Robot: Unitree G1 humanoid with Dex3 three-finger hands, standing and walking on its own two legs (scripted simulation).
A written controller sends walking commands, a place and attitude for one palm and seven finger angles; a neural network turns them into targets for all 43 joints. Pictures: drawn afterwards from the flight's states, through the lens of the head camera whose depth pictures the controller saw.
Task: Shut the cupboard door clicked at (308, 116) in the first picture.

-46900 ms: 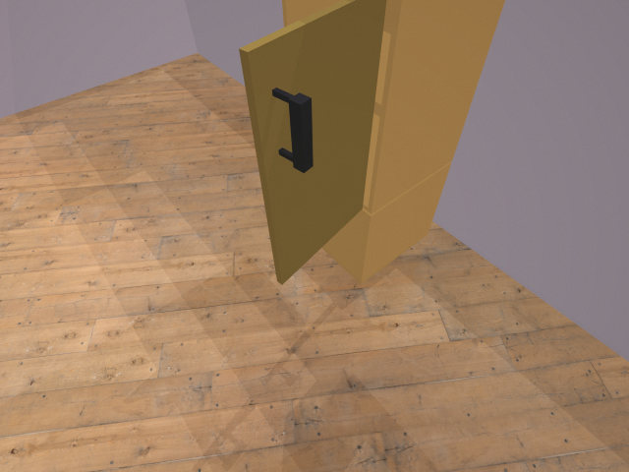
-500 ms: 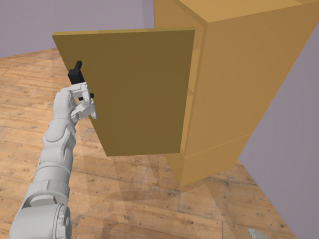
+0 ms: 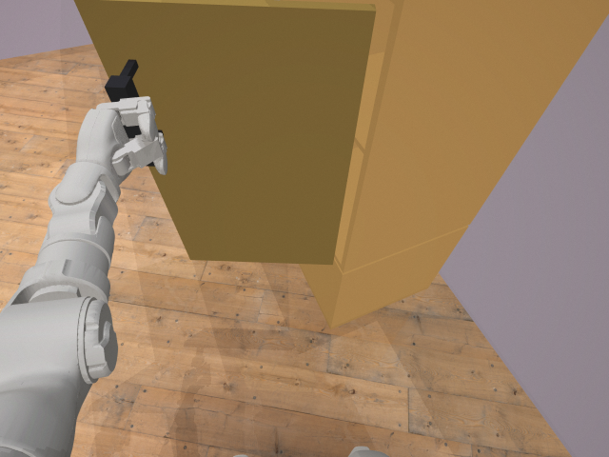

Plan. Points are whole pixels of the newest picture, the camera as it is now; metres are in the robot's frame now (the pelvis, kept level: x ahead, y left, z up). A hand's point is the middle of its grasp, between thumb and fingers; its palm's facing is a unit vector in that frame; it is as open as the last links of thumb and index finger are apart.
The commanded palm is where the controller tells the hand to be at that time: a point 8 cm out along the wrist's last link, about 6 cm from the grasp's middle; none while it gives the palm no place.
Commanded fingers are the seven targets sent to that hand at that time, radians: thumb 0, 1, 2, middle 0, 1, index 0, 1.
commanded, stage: push the door shut along its arc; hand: left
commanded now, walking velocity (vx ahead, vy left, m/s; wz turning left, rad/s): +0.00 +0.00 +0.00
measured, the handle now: (141, 114) +0.55 +0.21 +0.13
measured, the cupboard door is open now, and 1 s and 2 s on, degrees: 65 52 41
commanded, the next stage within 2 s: pull the fist back off the door in 1.40 s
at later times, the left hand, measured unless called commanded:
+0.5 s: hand (191, 115) +0.54 +0.14 +0.14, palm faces -0.22 -0.98 +0.00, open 3.1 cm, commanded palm +0.54 +0.19 +0.14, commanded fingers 0.00 0.90 0.90 -1.30 -1.50 -1.30 -1.50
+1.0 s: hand (208, 94) +0.58 +0.12 +0.14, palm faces -0.33 -0.95 +0.00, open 3.0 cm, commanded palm +0.60 +0.16 +0.14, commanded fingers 0.00 0.90 0.90 -1.30 -1.50 -1.30 -1.50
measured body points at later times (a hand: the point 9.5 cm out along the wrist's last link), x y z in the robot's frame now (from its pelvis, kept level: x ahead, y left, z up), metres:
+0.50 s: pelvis +0.00 +0.01 -0.01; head +0.11 +0.02 +0.42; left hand +0.55 +0.19 +0.14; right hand -0.04 -0.26 -0.12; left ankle +0.01 +0.12 -0.72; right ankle +0.02 -0.12 -0.72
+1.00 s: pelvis +0.02 +0.01 -0.02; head +0.16 +0.01 +0.41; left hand +0.60 +0.17 +0.14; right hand -0.05 -0.26 -0.12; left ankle +0.01 +0.12 -0.72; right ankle +0.02 -0.12 -0.72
